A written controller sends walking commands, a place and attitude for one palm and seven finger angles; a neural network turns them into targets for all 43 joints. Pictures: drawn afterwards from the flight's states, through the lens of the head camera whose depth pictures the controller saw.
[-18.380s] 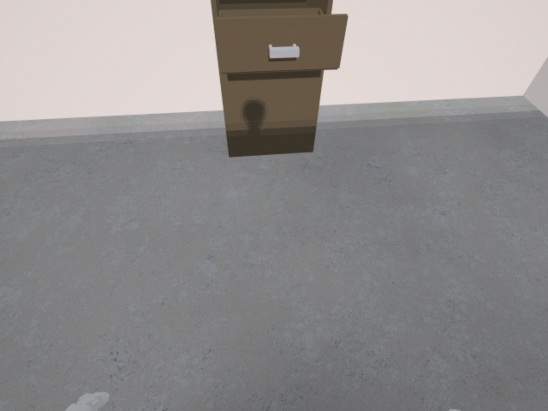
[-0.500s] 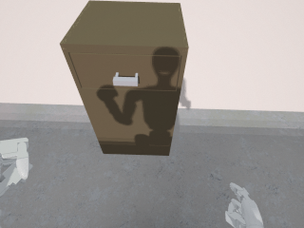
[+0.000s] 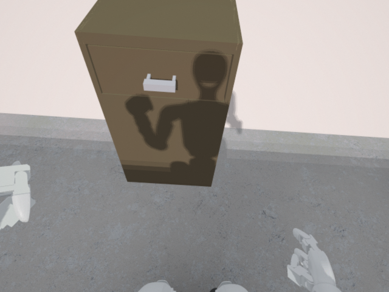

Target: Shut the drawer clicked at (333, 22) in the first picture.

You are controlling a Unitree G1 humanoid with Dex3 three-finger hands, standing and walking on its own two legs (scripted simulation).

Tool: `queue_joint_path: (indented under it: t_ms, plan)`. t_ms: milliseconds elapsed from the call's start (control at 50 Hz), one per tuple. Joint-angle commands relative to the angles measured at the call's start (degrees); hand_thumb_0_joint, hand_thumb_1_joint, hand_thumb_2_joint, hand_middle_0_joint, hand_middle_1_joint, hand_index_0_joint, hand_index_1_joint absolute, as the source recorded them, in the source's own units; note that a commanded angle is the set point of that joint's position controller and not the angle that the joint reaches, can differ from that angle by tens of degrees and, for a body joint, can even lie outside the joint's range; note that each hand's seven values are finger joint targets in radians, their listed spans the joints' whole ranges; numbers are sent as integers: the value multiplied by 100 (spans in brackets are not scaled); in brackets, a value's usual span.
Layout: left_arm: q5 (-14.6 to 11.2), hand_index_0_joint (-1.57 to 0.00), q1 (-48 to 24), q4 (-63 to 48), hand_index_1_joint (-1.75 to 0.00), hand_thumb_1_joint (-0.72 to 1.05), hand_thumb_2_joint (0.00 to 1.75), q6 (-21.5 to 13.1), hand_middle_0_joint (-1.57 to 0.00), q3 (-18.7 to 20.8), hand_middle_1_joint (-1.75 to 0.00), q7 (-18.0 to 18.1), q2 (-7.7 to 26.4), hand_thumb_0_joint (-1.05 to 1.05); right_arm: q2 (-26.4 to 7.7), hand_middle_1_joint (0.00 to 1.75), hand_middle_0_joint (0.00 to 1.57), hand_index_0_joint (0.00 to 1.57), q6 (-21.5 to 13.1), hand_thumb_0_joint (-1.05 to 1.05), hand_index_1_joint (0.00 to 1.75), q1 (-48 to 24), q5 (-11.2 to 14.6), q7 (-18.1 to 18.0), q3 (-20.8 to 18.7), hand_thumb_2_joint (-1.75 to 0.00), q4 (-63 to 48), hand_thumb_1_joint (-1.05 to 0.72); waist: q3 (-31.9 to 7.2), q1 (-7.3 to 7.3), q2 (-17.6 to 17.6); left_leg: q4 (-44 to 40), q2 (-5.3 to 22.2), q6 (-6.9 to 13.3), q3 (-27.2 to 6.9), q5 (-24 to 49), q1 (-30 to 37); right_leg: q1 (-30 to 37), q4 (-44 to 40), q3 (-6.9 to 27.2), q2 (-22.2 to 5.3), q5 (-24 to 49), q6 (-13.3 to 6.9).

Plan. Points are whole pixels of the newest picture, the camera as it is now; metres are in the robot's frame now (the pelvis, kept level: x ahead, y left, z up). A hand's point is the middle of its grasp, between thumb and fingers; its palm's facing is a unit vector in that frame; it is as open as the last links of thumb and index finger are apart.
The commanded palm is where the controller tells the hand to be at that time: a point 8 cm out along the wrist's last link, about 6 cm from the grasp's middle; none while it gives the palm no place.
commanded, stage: step back with the hand held close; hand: left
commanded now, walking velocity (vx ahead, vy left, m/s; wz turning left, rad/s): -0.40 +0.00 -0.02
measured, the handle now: (160, 81) +0.71 +0.15 -0.01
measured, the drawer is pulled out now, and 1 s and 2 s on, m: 0.00 0.00 0.00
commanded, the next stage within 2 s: stop stepping back and stand still in 0.74 s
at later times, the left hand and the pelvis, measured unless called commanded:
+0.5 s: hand (32, 241) +0.15 +0.20 +0.19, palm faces +0.22 -0.84 -0.50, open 3.2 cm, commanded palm +0.08 +0.26 +0.20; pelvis -0.05 -0.01 +0.02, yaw -1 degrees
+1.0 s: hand out of the picture +0.06 +0.26 +0.19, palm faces +0.33 -0.87 -0.35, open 3.2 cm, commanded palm +0.01 +0.31 +0.20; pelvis -0.13 +0.04 +0.01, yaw -3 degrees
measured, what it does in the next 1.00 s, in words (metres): walks backwards: right foot, then right foot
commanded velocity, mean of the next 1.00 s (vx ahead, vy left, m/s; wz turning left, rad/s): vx -0.29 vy -0.01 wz -0.02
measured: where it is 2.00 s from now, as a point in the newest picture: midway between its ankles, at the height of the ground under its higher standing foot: outside the picture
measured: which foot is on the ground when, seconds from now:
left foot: down 0.00-0.86, up 0.88-0.96, down 0.98-1.00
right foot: down 0.00-0.10, up 0.12-0.22, down 0.24-0.66, up 0.68-0.84, down 0.86-1.00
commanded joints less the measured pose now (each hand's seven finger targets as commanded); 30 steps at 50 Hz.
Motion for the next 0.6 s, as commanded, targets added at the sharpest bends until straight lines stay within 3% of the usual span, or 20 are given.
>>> queue_joint_path:
  t_ms: [0,40,80,100,140,180,200,220,240,280,300,320,340,380,400,480,540,580]
  plan:
    - [-146,-140,107,-1125,-160,90,90,-400,-140,795,-160,179,1059,0,-773,30,20,20,-234,0,30,-211,5,-55,-349,-90,-794,-90,-915,-102,34,-1163,564,77,-1093,-1429,-758,1175,-769,1200,-773,86,-441]
    - [-123,-140,228,-1138,-160,90,90,-451,-140,797,-160,188,1012,0,-812,30,20,20,-265,0,30,-226,27,-71,-343,-90,-811,-90,-1031,-110,386,-1663,833,203,-1309,-1525,-917,1453,-266,679,-393,221,-255]
    - [-48,-140,221,-1123,-160,90,90,-499,-140,904,-160,190,981,0,-900,30,20,20,-367,0,30,-338,35,-124,-369,-90,-852,-90,-1062,-40,1146,-2648,1516,492,-1906,-2406,-2123,2606,1091,106,150,490,-35]
    - [-16,-140,134,-1097,-160,90,90,-497,-140,909,-160,175,965,0,-870,30,20,20,-414,0,30,-407,14,-148,-374,-90,-857,-90,-998,-5,1458,-3003,1834,603,-2131,-2637,-2499,2869,1597,-34,286,176,46]
    - [-15,-140,81,-1012,-160,90,90,-470,-140,888,-160,188,921,0,-816,30,20,20,-488,0,30,-279,-24,-145,-413,-90,-751,-90,-699,12,1056,-2918,2037,714,-2154,-2158,-2342,2543,1768,-20,347,-784,42]
    - [-110,-140,232,-867,-160,90,90,-487,-140,690,-160,148,759,0,-789,30,20,20,-566,0,30,-164,-45,-112,-395,-90,-611,-90,-541,23,707,-2498,1882,557,-1930,-1272,-1443,2005,803,-23,226,-1116,-45]
    - [-136,-140,235,-904,-160,90,90,-515,-140,578,-160,122,680,0,-784,30,20,20,-615,0,30,-169,-62,-108,-382,-90,-571,-90,-529,4,811,-2290,1771,479,-1806,-730,-1006,1817,253,8,156,-888,-72]
    - [-204,-140,228,-899,-160,90,90,-562,-140,465,-160,96,680,0,-745,30,20,20,-652,0,30,-170,-88,-83,-333,-90,-431,-90,-564,8,650,-2043,1585,353,-1668,-25,-353,1469,-385,12,52,-603,-97]
    - [-233,-140,115,-957,-160,90,90,-609,-140,389,-160,80,711,0,-750,30,20,20,-673,0,30,-169,-87,-53,-318,-90,-319,-90,-737,11,564,-1735,1336,166,-1412,753,358,1125,-963,97,-43,73,-136]
    - [-231,-140,-240,-1125,-160,90,90,-719,-140,446,-160,93,986,0,-687,30,20,20,-640,0,30,-269,-122,-69,-272,-90,-201,-90,-1473,-6,465,-1160,953,-142,-684,2371,1593,849,-1235,476,-476,1875,-129]
    - [-233,-140,-247,-1146,-160,90,90,-679,-140,382,-160,131,980,0,-574,30,20,20,-607,0,30,-177,-49,-76,-300,-90,-160,-90,-1941,-58,76,-868,718,-252,-323,2816,2092,882,-1229,540,-666,3019,66]
    - [-251,-140,29,-1010,-160,90,90,-598,-140,485,-160,135,1076,0,-610,30,20,20,-553,0,30,-163,-10,-78,-315,-90,-260,-90,-2088,-69,-224,-748,554,-269,-156,2684,2223,820,-1317,494,-755,3546,246]
    - [-289,-140,139,-1047,-160,90,90,-546,-140,493,-160,133,1112,0,-571,30,20,20,-488,0,30,-296,38,-92,-276,-90,-395,-90,-2157,-34,-224,-750,540,-244,-147,2567,2142,989,-1285,480,-830,3672,265]
    - [-334,-140,472,-921,-160,90,90,-501,-140,678,-160,113,1259,0,-551,30,20,20,-350,0,30,-385,71,-102,-239,-90,-538,-90,-1880,-14,-250,-773,456,-246,-148,2043,1857,890,-1470,461,-871,3176,214]
    - [-366,-140,582,-913,-160,90,90,-487,-140,737,-160,110,1294,0,-557,30,20,20,-308,0,30,-415,77,-106,-234,-90,-576,-90,-1813,-21,-78,-863,476,-261,-228,1915,1765,878,-1480,421,-870,2851,148]
    - [-464,-140,624,-682,-160,90,90,-523,-140,705,-160,67,1305,0,-648,30,20,20,-219,0,30,-460,93,-119,-224,-90,-680,-90,-913,-88,228,-1059,554,-248,-532,497,1593,-73,-1957,402,-613,53,-95]
    - [-482,-140,509,-590,-160,90,90,-579,-140,615,-160,76,1262,0,-739,30,20,20,-277,0,30,-386,85,-148,-245,-90,-661,-90,-533,-122,396,-1310,683,-247,-858,-167,1473,-390,-2076,273,-423,-1180,-250]
    - [-472,-140,415,-588,-160,90,90,-602,-140,564,-160,90,1214,0,-805,30,20,20,-330,0,30,-337,62,-176,-246,-90,-659,-90,-418,-128,496,-1755,867,-182,-1153,-645,1227,-238,-1904,85,-177,-1558,-227]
